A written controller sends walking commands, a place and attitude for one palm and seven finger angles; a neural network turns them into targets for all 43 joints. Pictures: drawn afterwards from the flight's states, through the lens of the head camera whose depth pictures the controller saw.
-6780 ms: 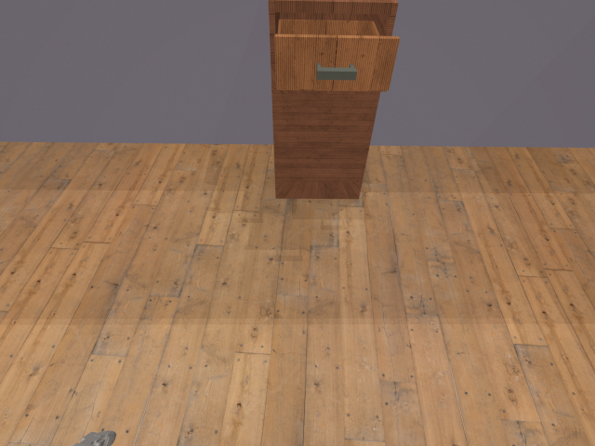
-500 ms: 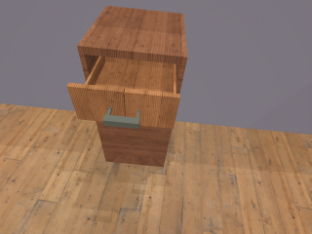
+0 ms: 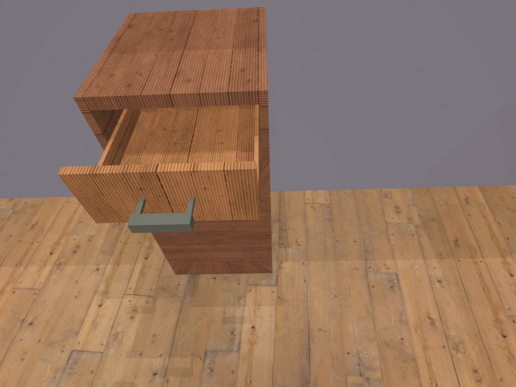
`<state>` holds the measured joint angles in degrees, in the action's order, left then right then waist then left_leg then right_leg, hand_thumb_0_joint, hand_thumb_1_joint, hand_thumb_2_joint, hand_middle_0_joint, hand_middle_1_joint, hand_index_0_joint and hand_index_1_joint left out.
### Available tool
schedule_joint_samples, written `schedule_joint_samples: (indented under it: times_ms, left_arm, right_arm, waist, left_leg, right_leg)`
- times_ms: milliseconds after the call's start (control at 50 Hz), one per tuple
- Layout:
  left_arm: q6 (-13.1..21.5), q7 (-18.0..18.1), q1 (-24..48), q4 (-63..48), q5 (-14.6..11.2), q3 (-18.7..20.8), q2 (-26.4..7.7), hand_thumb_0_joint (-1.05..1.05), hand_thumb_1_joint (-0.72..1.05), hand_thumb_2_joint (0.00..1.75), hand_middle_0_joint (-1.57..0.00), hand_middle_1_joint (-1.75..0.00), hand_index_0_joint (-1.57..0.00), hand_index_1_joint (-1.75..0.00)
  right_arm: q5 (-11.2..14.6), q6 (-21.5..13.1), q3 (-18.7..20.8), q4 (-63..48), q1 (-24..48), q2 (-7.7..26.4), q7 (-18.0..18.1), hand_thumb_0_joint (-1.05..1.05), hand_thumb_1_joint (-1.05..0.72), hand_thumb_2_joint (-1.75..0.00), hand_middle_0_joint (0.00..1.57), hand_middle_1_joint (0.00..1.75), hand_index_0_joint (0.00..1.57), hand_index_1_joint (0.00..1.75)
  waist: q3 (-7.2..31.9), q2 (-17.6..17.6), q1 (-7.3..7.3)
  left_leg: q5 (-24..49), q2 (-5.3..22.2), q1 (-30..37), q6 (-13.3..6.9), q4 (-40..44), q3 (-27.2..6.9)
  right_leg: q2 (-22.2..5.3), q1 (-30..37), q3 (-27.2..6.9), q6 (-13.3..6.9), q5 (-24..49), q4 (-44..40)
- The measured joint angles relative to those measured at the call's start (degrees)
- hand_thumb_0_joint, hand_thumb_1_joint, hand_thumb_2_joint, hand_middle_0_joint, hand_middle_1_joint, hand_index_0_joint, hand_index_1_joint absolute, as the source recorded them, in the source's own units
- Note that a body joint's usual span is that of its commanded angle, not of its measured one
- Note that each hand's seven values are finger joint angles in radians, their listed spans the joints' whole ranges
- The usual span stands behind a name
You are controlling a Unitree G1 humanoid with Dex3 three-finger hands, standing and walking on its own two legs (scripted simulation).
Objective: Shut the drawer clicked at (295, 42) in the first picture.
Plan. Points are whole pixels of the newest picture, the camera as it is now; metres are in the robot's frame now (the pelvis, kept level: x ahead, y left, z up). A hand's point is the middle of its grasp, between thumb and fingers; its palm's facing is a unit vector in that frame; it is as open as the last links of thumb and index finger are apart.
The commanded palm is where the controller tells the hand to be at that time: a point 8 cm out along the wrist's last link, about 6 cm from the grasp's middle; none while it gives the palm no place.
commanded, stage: come to a stop and stand still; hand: left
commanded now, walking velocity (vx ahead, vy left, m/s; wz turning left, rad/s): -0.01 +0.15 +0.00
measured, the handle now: (164, 212) +0.42 +0.21 -0.01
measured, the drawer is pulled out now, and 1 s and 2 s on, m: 0.19 0.19 0.19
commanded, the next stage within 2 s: look again from close up in 0.46 s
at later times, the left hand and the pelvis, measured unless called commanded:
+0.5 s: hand out of the picture -0.04 +0.19 -0.17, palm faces +0.07 -0.98 -0.19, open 7.4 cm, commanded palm none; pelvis -0.03 +0.01 +0.01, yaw +0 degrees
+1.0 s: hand out of the picture -0.01 +0.19 -0.17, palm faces +0.05 -0.98 -0.20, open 7.4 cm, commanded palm none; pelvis -0.02 +0.02 +0.00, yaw +1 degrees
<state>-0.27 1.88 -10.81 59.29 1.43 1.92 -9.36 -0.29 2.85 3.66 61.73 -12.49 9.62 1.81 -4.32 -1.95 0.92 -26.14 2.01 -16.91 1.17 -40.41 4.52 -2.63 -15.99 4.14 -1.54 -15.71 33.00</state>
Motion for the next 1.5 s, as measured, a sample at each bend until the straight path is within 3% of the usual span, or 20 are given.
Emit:
schedule_joint_samples:
  times_ms: [60, 120, 200, 280, 400, 500, 660, 780, 1060, 1260, 1340, 1420, 1500]
  left_arm:
    - [-0.18, 0.1, 0.74, -0.37, 0.02, -0.11, 0.9, 0.01, 0.91, 0.9, -0.2, -0.3, -0.2, -0.3]
    - [-0.25, 0.19, 1.09, -1.1, 0.14, 0.13, 1.17, 0.01, 0.91, 0.9, -0.2, -0.3, -0.2, -0.3]
    - [-0.29, -0.05, 0.87, -1.53, 0.37, 0.49, 0.7, 0.01, 0.91, 0.9, -0.2, -0.3, -0.2, -0.3]
    - [-0.71, -0.31, -0.39, -0.46, -0.11, 0.64, 0.11, 0.01, 0.91, 0.9, -0.2, -0.3, -0.2, -0.3]
    - [-1.68, -1.12, -3.82, 2.86, 0.03, 0.54, -1.13, 0.01, 0.91, 0.9, -0.2, -0.3, -0.2, -0.3]
    - [-0.68, -1.34, -7.14, 5.09, 0.1, -0.07, -0.74, 0.01, 0.91, 0.9, -0.2, -0.3, -0.19, -0.3]
    - [1.17, -0.43, -10.97, 4.16, -0.12, -2.56, 1.99, 0.01, 0.91, 0.9, -0.2, -0.3, -0.2, -0.3]
    - [1.97, 0.4, -9.72, 3.86, -0.53, -2.19, 2.43, 0.01, 0.9, 0.9, -0.2, -0.3, -0.2, -0.3]
    - [0.9, 0.52, -5.22, 2.13, -0.67, -1.71, -0.16, 0.02, 0.92, 0.9, -0.2, -0.3, -0.2, -0.3]
    - [0.33, 0.09, -5.64, 2.61, -0.43, -1.72, -0.33, 0.01, 0.91, 0.9, -0.2, -0.3, -0.2, -0.3]
    - [-0.47, -0.58, -7.68, 3.04, 0.24, -1.36, -0.16, 0.01, 0.91, 0.9, -0.2, -0.3, -0.19, -0.3]
    - [-0.81, -1.26, -9.8, 3.19, 0.54, -0.83, 0.21, 0.01, 0.91, 0.9, -0.2, -0.3, -0.19, -0.3]
    - [-0.61, -1.59, -10.88, 3.42, 0.4, -0.33, 0.92, 0.01, 0.91, 0.9, -0.2, -0.3, -0.19, -0.3]
  right_arm:
    - [0.09, 0.45, 0.16, -0.12, 0.06, 0.68, -0.09, 0.01, -0.91, -0.9, 0.2, 0.3, 0.2, 0.29]
    - [0.01, 0.7, 0.15, -0.35, 0.05, 0.97, -0.36, 0.01, -0.91, -0.9, 0.2, 0.3, 0.2, 0.29]
    - [-0.07, 0.23, -0.11, -0.93, -0.01, 0.89, -0.65, 0.01, -0.91, -0.9, 0.2, 0.3, 0.2, 0.29]
    - [-0.34, -1.46, -0.85, -1.15, -0.99, 0.91, -0.61, 0.01, -0.91, -0.9, 0.2, 0.3, 0.2, 0.29]
    - [-0.92, -2.08, -2.27, 1.06, -4.01, -1.84, -0.43, 0.01, -0.91, -0.9, 0.2, 0.3, 0.2, 0.29]
    - [-0.5, -2.51, -2.85, 2.66, -5.62, -3.46, 0.04, 0.01, -0.91, -0.9, 0.2, 0.3, 0.2, 0.3]
    - [-0.73, -2.37, -3.26, -0.03, -5.58, -1.36, -0.13, 0.01, -0.9, -0.9, 0.2, 0.3, 0.2, 0.3]
    - [-0.26, -3.07, -3.06, 0.66, -4.13, -0.85, 0.49, 0.01, -0.91, -0.9, 0.2, 0.3, 0.2, 0.3]
    - [-0.25, -2.92, -3.06, 1.17, -0.39, -0.23, 0.53, 0.01, -0.92, -0.9, 0.2, 0.3, 0.2, 0.29]
    - [-0.42, -2.73, -3.71, 3.2, -2.92, -1.1, -0.23, 0.01, -0.91, -0.9, 0.2, 0.3, 0.2, 0.3]
    - [-0.71, -2.13, -3.26, 3.71, -5.36, -1.74, -0.39, 0.01, -0.91, -0.9, 0.2, 0.3, 0.2, 0.3]
    - [-0.85, -2.2, -2.69, 4.0, -7.67, -2.01, -0.05, 0.01, -0.91, -0.9, 0.2, 0.3, 0.2, 0.3]
    - [-0.83, -2.56, -2.34, 4.62, -9.34, -1.9, 0.47, 0.01, -0.91, -0.9, 0.2, 0.3, 0.2, 0.3]
  waist:
    - [0.08, -0.34, -0.26]
    - [0.5, 0.08, -0.9]
    - [1.3, 1.29, -1.9]
    - [2.82, 1.27, -2.14]
    - [4.83, 4.16, -2.18]
    - [4.97, 4.7, -2.5]
    - [3.67, -0.45, -0.81]
    - [4.0, 0.39, -0.93]
    - [3.6, 2.35, -1.3]
    - [3.13, 2.86, -1.04]
    - [3.67, 3.15, -0.83]
    - [3.47, 2.98, -0.62]
    - [2.91, 1.8, -0.16]
  left_leg:
    - [-1.39, -1.34, -2.2, 0.32, -8.72, -1.98]
    - [-0.75, -1.61, -1.98, 0.67, -10.25, -2.61]
    - [0.51, -1.19, 1.42, 0.42, -2.42, -2.58]
    - [7.45, -0.13, 7.82, -0.61, 13.06, -3.01]
    - [10.32, -1.08, 9.75, -0.57, 16.51, -2.46]
    - [10.23, -1.85, 9.99, -0.37, 17.12, -1.67]
    - [5.4, 0.36, 4.93, -0.35, 8.81, -2.87]
    - [4.89, 0.37, 7.26, 0.69, 9.42, -3.71]
    - [7.32, -0.43, 10.32, -0.65, 12.62, -2.41]
    - [9.29, -1.97, 10.34, -2.18, 14.46, -1.39]
    - [8.9, -2.5, 10.36, -2.61, 14.54, -0.7]
    - [7.92, -2.36, 10.42, -2.4, 14.11, 0.12]
    - [6.14, -1.01, 10.15, -1.44, 12.5, -0.2]
  right_leg:
    - [-0.2, 0.54, 0.39, -0.42, 1.59, -1.95]
    - [-0.41, 0.55, 0.58, -0.46, 2.98, -3.58]
    - [-0.62, -0.16, 0.56, -0.3, 4.74, -5.07]
    - [0.28, -1.63, 1.09, 0.58, 5.34, -4.42]
    - [-0.08, -0.5, -0.25, 1.93, 1.24, -2.89]
    - [0.25, 2.67, -1.25, 1.28, 0.14, -3.78]
    - [2.15, -0.12, 0.02, -0.2, -2.56, 0.05]
    - [2.06, 2.41, 0.81, -0.05, -3.36, -0.31]
    - [1.53, 5.61, -0.43, 1.3, 0.13, -4.66]
    - [0.16, 5.38, -1.5, 2.64, 2.49, -6.46]
    - [-0.49, 4.09, -1.93, 2.0, 0.02, -4.05]
    - [-0.84, 3.14, -1.87, 1.22, -0.51, -2.32]
    - [0.25, 3.28, -1.3, 1.84, -1.77, -1.54]
